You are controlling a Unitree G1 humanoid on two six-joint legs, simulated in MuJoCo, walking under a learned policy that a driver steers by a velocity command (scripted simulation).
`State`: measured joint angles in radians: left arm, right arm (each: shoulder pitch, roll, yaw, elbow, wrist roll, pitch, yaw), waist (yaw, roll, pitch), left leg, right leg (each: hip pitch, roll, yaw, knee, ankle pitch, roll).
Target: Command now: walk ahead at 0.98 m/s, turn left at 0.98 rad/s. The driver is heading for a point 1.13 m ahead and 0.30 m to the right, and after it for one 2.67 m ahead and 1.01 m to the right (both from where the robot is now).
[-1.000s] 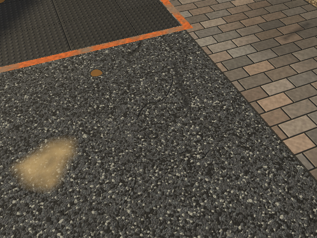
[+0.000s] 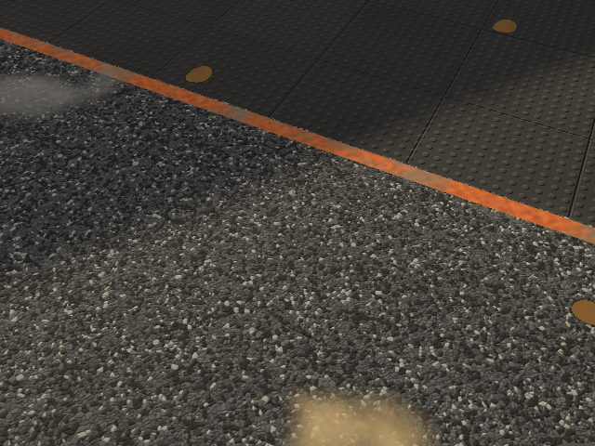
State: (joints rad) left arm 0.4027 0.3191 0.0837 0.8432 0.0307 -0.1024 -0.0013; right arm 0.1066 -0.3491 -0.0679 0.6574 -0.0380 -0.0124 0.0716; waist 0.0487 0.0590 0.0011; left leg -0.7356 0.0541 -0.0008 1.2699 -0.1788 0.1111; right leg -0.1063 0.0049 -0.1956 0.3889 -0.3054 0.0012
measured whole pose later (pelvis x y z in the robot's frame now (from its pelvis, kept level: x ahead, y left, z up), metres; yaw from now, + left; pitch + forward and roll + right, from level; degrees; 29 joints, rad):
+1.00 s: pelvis +0.92 +0.04 +0.00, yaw -22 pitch +2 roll +1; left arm 0.48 0.29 0.07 0.87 -0.01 -0.07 -0.02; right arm -0.05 -0.24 0.05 0.58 -0.04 -0.07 0.02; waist 0.12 0.00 0.02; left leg -0.73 0.12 -0.10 0.71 0.00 -0.05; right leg 0.00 0.19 0.19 0.32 -0.33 -0.17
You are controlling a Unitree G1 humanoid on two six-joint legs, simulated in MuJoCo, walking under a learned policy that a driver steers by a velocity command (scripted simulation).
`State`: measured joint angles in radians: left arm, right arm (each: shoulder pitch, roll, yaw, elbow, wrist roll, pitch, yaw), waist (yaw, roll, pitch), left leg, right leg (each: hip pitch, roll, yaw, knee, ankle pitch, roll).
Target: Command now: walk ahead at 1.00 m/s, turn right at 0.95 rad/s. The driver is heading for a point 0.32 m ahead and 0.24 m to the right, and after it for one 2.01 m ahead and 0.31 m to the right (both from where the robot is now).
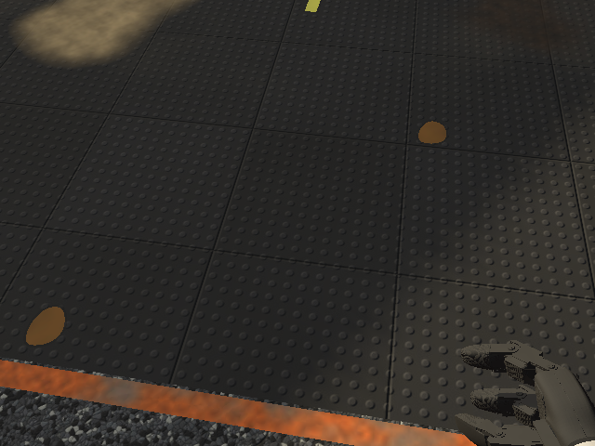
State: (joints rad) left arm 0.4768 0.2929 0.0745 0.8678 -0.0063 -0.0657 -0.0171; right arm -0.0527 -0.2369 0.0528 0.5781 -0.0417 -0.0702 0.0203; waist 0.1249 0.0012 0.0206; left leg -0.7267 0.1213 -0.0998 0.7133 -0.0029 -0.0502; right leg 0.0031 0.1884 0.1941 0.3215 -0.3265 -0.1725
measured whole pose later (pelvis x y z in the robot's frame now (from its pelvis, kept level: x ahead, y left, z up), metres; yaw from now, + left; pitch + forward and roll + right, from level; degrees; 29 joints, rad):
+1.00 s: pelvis +0.84 -0.26 -0.03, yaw -29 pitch +1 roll +0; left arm 0.44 0.28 0.02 0.88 0.04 -0.11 0.03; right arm 0.13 -0.27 0.00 0.74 -0.01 -0.04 0.06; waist 0.04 0.02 0.04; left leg -0.61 -0.04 0.14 0.60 0.05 0.15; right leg 0.28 0.12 -0.16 0.28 -0.40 -0.06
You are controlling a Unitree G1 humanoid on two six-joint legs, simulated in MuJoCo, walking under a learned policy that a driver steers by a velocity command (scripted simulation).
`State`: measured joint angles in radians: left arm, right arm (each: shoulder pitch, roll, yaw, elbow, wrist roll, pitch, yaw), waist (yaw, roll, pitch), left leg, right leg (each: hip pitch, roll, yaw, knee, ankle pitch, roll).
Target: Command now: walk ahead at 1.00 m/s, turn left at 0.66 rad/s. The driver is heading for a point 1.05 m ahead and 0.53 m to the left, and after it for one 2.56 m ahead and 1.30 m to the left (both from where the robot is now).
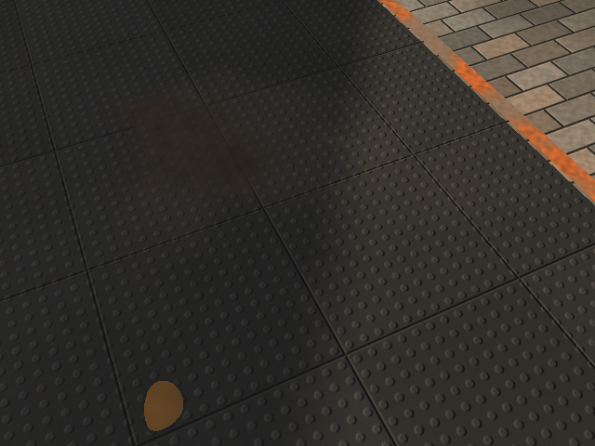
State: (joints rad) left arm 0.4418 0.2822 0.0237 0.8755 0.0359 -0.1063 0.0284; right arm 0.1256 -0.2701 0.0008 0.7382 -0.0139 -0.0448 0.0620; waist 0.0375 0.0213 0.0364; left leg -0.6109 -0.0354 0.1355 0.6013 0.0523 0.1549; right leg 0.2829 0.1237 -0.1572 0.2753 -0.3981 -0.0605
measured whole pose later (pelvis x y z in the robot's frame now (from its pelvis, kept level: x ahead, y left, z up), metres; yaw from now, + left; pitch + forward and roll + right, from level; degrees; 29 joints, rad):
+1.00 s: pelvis +0.80 +0.17 +0.01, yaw +55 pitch +0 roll +1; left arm 0.15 0.21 -0.01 0.65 0.05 -0.01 0.03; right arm 0.22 -0.31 -0.06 0.71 -0.01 0.02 0.00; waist -0.01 0.02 0.15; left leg -0.40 -0.24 -0.02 0.52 -0.11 0.18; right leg -0.59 -0.08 0.08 1.31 -0.47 0.09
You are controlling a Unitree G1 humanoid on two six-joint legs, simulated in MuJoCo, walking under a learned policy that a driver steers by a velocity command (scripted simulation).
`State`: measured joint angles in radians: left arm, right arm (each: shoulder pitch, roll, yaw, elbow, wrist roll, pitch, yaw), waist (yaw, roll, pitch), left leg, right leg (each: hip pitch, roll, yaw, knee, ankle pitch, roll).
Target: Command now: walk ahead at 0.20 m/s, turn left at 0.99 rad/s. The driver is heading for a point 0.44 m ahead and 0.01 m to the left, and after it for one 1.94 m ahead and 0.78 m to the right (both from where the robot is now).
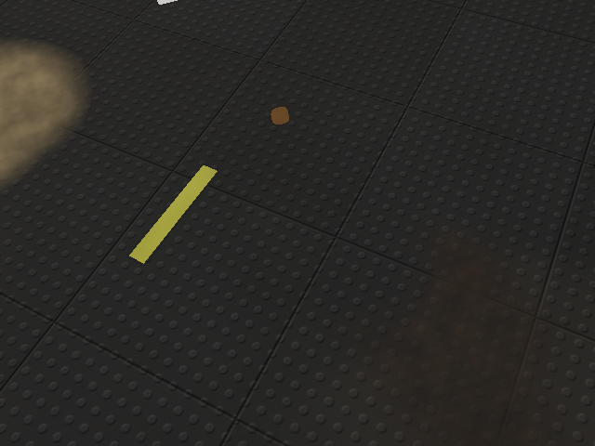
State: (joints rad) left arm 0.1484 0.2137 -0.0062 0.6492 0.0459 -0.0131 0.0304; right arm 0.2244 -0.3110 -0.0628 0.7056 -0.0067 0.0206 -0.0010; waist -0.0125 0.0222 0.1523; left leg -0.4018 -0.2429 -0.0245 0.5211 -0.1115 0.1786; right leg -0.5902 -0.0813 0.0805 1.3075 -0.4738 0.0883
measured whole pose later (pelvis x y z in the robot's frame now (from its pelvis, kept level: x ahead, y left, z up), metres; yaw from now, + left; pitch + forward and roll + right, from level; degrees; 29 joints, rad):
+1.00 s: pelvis +0.10 -0.09 +0.03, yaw +22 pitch -2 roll +0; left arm 0.25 0.25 0.02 0.90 0.01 0.02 0.01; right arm 0.20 -0.23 0.01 0.89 -0.01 0.01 -0.03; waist 0.04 -0.01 0.02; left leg -0.11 -0.07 -0.08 0.41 -0.27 0.04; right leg -0.22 0.01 0.00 0.40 -0.15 -0.01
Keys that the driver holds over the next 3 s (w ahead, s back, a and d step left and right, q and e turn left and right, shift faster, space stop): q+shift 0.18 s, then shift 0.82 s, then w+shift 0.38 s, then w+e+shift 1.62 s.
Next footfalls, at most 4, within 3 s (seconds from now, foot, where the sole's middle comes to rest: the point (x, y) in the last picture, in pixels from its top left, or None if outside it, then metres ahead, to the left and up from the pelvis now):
0.28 right None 0.22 -0.17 -0.75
0.68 left None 0.08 0.00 -0.75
1.72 left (256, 342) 0.60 0.16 -0.75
2.18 right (335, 193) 1.01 -0.04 -0.75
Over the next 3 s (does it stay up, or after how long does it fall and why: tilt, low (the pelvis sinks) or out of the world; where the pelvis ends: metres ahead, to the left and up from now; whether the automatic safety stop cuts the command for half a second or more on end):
stays up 1.49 -0.28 0.00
